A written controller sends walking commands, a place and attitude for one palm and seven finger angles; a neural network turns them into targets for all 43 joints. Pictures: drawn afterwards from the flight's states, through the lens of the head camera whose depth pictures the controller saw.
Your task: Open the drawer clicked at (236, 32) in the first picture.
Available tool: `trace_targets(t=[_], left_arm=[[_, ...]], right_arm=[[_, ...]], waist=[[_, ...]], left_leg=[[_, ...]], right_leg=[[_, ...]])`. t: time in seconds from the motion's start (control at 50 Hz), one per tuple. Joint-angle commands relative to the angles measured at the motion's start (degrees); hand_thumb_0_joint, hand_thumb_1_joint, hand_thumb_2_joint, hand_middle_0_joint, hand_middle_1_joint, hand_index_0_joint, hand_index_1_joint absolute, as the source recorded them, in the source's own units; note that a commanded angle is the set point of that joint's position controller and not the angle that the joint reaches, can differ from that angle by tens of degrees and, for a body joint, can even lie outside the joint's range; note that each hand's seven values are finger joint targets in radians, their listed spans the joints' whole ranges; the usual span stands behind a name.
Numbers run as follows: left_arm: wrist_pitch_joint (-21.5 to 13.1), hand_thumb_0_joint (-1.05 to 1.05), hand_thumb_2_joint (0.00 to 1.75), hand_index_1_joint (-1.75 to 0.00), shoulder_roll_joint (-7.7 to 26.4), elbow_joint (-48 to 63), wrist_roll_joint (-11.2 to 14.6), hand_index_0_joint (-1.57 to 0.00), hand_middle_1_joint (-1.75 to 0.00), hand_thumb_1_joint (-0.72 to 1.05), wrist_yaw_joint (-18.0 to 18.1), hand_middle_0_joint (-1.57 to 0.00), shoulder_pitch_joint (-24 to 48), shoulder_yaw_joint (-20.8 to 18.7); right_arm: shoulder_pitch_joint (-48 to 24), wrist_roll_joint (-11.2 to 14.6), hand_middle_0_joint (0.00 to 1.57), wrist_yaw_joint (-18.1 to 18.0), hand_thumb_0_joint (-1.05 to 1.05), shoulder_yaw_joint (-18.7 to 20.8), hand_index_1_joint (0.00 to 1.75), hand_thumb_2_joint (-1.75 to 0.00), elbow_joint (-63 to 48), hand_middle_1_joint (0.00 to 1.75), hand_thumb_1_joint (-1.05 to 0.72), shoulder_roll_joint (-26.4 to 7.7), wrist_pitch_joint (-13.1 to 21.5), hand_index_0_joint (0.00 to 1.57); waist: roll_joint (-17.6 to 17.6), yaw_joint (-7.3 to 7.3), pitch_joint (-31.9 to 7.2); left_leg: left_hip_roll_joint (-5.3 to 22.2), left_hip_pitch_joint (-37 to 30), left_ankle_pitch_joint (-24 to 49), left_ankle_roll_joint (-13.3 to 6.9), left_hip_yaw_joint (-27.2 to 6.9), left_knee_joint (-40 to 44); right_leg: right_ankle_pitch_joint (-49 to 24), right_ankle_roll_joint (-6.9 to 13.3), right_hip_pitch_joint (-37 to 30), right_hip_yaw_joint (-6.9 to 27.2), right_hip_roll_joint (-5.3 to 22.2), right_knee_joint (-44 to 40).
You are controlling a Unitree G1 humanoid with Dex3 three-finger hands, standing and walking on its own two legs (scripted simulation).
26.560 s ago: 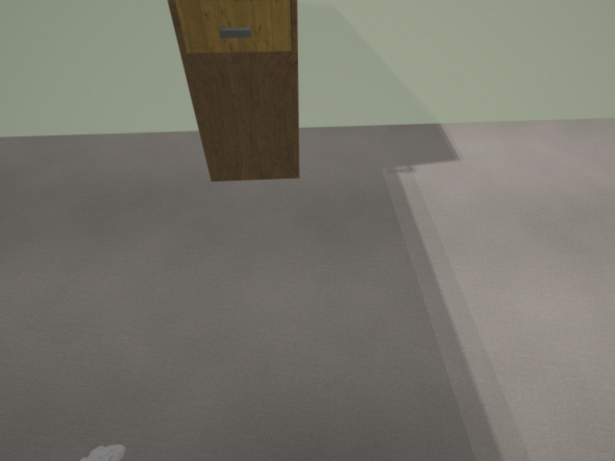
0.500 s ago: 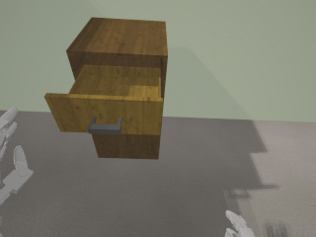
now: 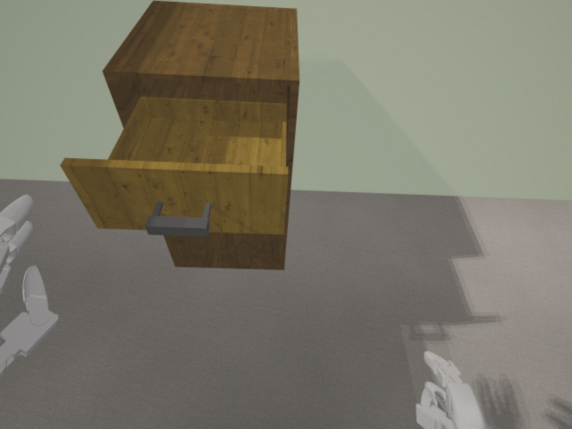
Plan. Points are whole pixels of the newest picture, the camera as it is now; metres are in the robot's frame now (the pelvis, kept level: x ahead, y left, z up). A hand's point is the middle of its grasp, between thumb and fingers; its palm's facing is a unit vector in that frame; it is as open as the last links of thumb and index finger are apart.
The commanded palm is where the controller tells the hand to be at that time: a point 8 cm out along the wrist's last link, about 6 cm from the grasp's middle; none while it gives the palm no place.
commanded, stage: stop stepping back and stand still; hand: left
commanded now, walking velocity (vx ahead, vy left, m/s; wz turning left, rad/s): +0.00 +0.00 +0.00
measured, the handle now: (180, 216) +0.48 +0.22 -0.04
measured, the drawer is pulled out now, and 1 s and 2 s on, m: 0.30 0.30 0.30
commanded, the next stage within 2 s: let the arm hang, fingers relaxed in 0.22 s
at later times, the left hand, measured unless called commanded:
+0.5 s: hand (123, 418) +0.15 +0.24 -0.10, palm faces +0.08 -0.94 -0.33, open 7.4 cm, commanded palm none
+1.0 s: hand out of the picture -0.08 +0.19 -0.17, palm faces +0.03 -0.98 -0.19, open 7.3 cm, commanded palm none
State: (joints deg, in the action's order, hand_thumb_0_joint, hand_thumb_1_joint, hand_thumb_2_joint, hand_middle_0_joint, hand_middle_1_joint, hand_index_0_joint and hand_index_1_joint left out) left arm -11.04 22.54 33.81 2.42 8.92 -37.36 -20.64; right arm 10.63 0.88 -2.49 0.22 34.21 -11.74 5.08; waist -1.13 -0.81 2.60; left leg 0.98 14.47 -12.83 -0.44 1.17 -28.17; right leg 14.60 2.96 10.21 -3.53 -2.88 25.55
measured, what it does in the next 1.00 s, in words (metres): stands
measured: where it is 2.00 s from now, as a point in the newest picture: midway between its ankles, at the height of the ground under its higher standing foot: outside the picture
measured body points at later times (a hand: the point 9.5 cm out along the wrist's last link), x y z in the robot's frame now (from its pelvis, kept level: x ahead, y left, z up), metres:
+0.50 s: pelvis +0.00 +0.02 -0.01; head +0.00 +0.01 +0.44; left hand +0.15 +0.29 -0.08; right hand +0.14 -0.22 -0.13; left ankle +0.02 +0.11 -0.74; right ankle -0.01 -0.08 -0.74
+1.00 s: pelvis -0.01 +0.02 +0.00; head +0.00 +0.02 +0.45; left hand -0.08 +0.24 -0.15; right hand -0.05 -0.18 -0.16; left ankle +0.02 +0.11 -0.74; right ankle -0.01 -0.08 -0.74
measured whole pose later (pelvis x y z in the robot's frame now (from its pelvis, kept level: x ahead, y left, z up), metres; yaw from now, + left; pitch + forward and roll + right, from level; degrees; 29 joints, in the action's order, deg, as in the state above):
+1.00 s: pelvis -0.01 +0.02 +0.00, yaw -1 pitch -3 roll +0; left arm 1.1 8.3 -66.7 -0.9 1.7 -21.8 -0.5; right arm 19.8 -0.8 -1.9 -0.4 64.4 -6.1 -1.0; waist 0.9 0.2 4.0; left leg -0.8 11.9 -10.0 -2.3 2.6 -24.2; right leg 12.5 1.5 8.8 -2.3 -1.0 23.7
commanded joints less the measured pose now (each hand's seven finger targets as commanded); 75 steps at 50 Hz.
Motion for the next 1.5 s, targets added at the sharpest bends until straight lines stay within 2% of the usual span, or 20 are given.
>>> trace_targets(t=[0.0,0.1,0.12,0.24,0.28,0.3,0.32,0.34,0.38,0.42,0.46,0.54,0.58,0.6,0.64,0.7,0.72,0.9,1.14,1.48], left_arm=[[-3.26,0.0,0.9,-0.3,7.26,10.77,0.73,-0.2,-0.3,0.9,1.16,-0.2,-0.97,-5.24],[-2.63,0.0,0.9,-0.3,8.08,11.73,0.81,-0.2,-0.3,0.9,1.15,-0.2,-0.12,-5.63],[-2.41,0.0,0.9,-0.3,8.48,11.99,0.92,-0.2,-0.3,0.9,1.11,-0.2,0.05,-5.85],[-1.93,0.0,0.9,-0.3,7.71,11.3,1.01,-0.2,-0.3,0.9,0.97,-0.2,0.45,-4.9],[-1.71,0.0,0.9,-0.3,7.05,10.22,1.1,-0.2,-0.3,0.9,0.86,-0.2,0.19,-4.45],[6.0,0.0,0.9,-0.3,-1.23,-38.26,-4.84,-0.2,-0.3,0.9,-6.57,-0.2,8.68,16.28],[9.32,0.0,0.9,-0.3,-4.03,-41.25,-4.76,-0.2,-0.3,0.9,-7.59,-0.2,7.64,14.84],[10.12,0.0,0.9,-0.3,-5.03,-43.04,-4.28,-0.2,-0.3,0.9,-7.92,-0.2,8.84,15.41],[10.58,0.0,0.9,-0.3,-4.92,-48.68,-4.44,-0.2,-0.3,0.9,-8.22,-0.2,12.56,15.84],[10.97,0.0,0.9,-0.3,-3.84,-56.05,-4.57,-0.2,-0.3,0.9,-8.21,-0.2,16.34,15.93],[11.58,0.0,0.9,-0.3,-3.34,-63.67,-4.2,-0.2,-0.3,0.9,-7.98,-0.2,18.8,16.43],[11.93,0.0,0.9,-0.3,-3.31,-77.74,-3.4,-0.2,-0.3,0.9,-7.7,-0.2,20.32,17.59],[11.58,0.0,0.9,-0.3,-4.01,-83.4,-3.19,-0.2,-0.3,0.9,-7.8,-0.2,19.1,17.98],[11.43,0.0,0.9,-0.3,-5.9,-85.33,-3.22,-0.2,-0.3,0.9,-7.68,-0.2,17.89,17.45],[11.29,0.0,0.9,-0.3,-5.65,-88.61,-3.15,-0.2,-0.3,0.9,-7.69,-0.2,17.48,17.9],[11.08,0.0,0.9,-0.3,-6.56,-92.56,-2.96,-0.2,-0.3,0.9,-7.7,-0.2,16.45,18.7],[11.06,0.0,0.9,-0.3,-6.82,-93.49,-3.05,-0.2,-0.3,0.9,-7.54,-0.2,16.23,18.81],[11.08,0.0,0.9,-0.3,-9.24,-98.76,-2.98,-0.2,-0.3,0.9,-6.84,-0.2,12.92,19.73],[10.78,0.0,0.9,-0.3,-11.12,-98.57,-3.19,-0.2,-0.3,0.9,-6.43,-0.2,12.37,19.37],[10.37,0.0,0.9,-0.3,-11.52,-98.54,-2.91,-0.2,-0.3,0.9,-6.5,-0.2,14.1,18.95]], right_arm=[[-3.95,0.39,0.2,-0.11,0.0,2.25,0.3,-0.9,-8.77,0.3,-0.9,-6.39,2.16,0.2],[-4.46,0.32,0.2,-0.44,0.0,1.92,0.3,-0.9,-9.43,0.3,-0.9,-6.25,1.48,0.2],[-5.02,0.25,0.2,-0.63,0.0,1.84,0.3,-0.9,-9.56,0.3,-0.9,-6.32,1.43,0.2],[-4.93,0.29,0.2,-0.71,0.0,1.51,0.3,-0.9,-9.57,0.3,-0.9,-6.0,0.94,0.2],[-4.94,0.36,0.2,-0.66,0.0,1.52,0.3,-0.9,-9.75,0.3,-0.9,-6.11,0.78,0.2],[-5.66,0.3,0.2,4.06,0.0,4.13,0.3,-0.9,5.25,0.3,-0.9,-13.91,3.76,0.2],[0.85,-0.84,0.2,3.71,0.0,4.36,0.3,-0.9,7.67,0.3,-0.9,-10.01,2.09,0.2],[2.51,-1.01,0.2,3.24,0.0,3.24,0.3,-0.9,6.67,0.3,-0.9,-8.94,0.17,0.2],[0.79,-1.56,0.2,2.74,0.0,2.36,0.3,-0.9,6.14,0.3,-0.9,-8.48,-1.58,0.2],[0.39,-1.92,0.2,2.42,0.0,2.42,0.3,-0.9,6.83,0.3,-0.9,-8.2,-2.7,0.2],[0.47,-2.15,0.2,1.94,0.0,2.0,0.3,-0.9,8.79,0.3,-0.9,-7.24,-4.07,0.2],[0.79,-2.06,0.2,1.26,0.0,0.71,0.3,-0.9,14.5,0.3,-0.9,-6.49,-4.87,0.2],[1.77,-1.82,0.2,0.89,0.0,0.42,0.3,-0.9,17.28,0.3,-0.9,-5.45,-4.9,0.2],[3.0,-2.13,0.2,0.63,0.0,0.61,0.3,-0.9,18.26,0.3,-0.9,-4.55,-4.88,0.2],[5.3,-1.78,0.2,0.43,0.0,0.59,0.3,-0.9,20.4,0.3,-0.9,-3.96,-5.05,0.2],[8.0,-1.6,0.2,0.22,0.0,0.69,0.3,-0.9,23.15,0.3,-0.9,-3.33,-5.25,0.2],[8.88,-1.44,0.2,0.16,0.0,0.79,0.3,-0.9,23.74,0.3,-0.9,-3.26,-5.33,0.2],[13.14,-1.42,0.2,-0.06,0.0,0.76,0.3,-0.9,28.27,0.3,-0.9,-1.04,-5.54,0.2],[14.0,-1.69,0.2,0.07,0.0,0.99,0.3,-0.9,29.42,0.3,-0.9,1.61,-5.45,0.2],[13.59,-1.59,0.2,-0.35,0.0,0.85,0.3,-0.9,29.97,0.3,-0.9,2.16,-4.88,0.2]], waist=[[3.16,-0.06,-6.66],[3.75,0.23,-7.57],[5.12,0.29,-7.27],[4.44,0.29,-7.17],[2.9,0.33,-6.91],[3.12,-1.92,-1.51],[1.12,-1.26,-7.3],[0.1,-0.8,-8.34],[-5.39,0.16,-6.8],[-10.27,0.43,-6.09],[-5.68,0.4,-4.18],[6.9,1.25,-0.09],[8.14,1.46,0.67],[11.89,1.44,-0.53],[10.03,1.2,-1.4],[7.49,0.88,-0.7],[5.04,0.77,0.25],[0.55,0.57,4.06],[1.32,0.43,6.59],[2.64,0.5,4.07]], left_leg=[[3.35,-2.02,8.66,-1.47,-4.25,2.87],[3.97,-4.07,13.05,-1.56,-4.54,4.72],[3.77,-4.76,13.35,-1.5,-4.27,4.89],[3.83,-4.01,12.42,-1.38,-4.51,5.95],[3.6,-3.75,11.21,-1.33,-4.35,6.19],[4.73,1.11,17.01,-1.07,-4.66,-2.17],[5.79,-3.66,18.78,-1.31,-3.49,-2.12],[6.3,-1.07,17.25,-2.75,-5.58,-2.08],[5.85,2.42,13.36,-4.0,-7.48,-2.0],[3.37,1.4,11.72,-2.98,-6.34,-3.76],[2.42,0.33,11.07,-2.5,-5.32,-2.51],[4.44,1.79,6.1,-2.9,-8.12,5.64],[3.92,1.67,2.5,-2.6,-7.63,6.94],[3.86,0.68,1.37,-2.54,-7.33,7.51],[4.38,-0.59,1.0,-2.67,-7.66,7.93],[4.44,-1.77,-1.0,-2.56,-7.52,8.83],[4.81,-2.16,-0.59,-2.69,-7.84,9.12],[4.76,-1.64,-4.79,-2.79,-7.36,10.83],[3.94,-0.59,-4.74,-2.63,-5.87,9.71],[4.17,-3.47,2.93,-2.04,-4.57,8.41]], right_leg=[[-13.09,-1.8,-3.09,8.34,7.31,-6.07],[-15.46,-2.24,-3.8,6.47,5.85,-5.21],[-15.54,-2.26,-2.97,6.66,5.75,-5.52],[-14.57,-2.42,-4.08,5.74,5.57,-6.2],[-13.65,-2.53,-3.94,5.74,5.43,-6.72],[-16.85,-1.01,4.97,1.68,8.76,3.6],[-13.6,-1.03,5.97,4.28,8.04,2.75],[-10.52,-1.03,4.6,3.57,7.38,4.02],[-8.62,-0.77,3.12,4.27,7.02,3.86],[-13.04,1.03,3.03,6.68,9.12,2.34],[-14.83,1.45,2.58,7.76,10.06,0.58],[-2.54,-0.05,0.15,6.88,6.91,-2.71],[-1.69,0.41,-0.8,7.7,7.13,-4.89],[-1.69,0.77,-1.32,7.72,7.2,-5.55],[-2.05,0.7,-2.18,7.02,7.25,-6.58],[-0.89,0.74,-1.06,6.81,7.21,-7.65],[-0.6,0.68,-0.26,6.51,6.98,-7.76],[2.75,0.4,2.76,6.86,6.78,-8.15],[4.98,0.35,6.27,7.36,6.88,-8.19],[-1.99,0.52,2.84,7.48,7.41,-8.13]])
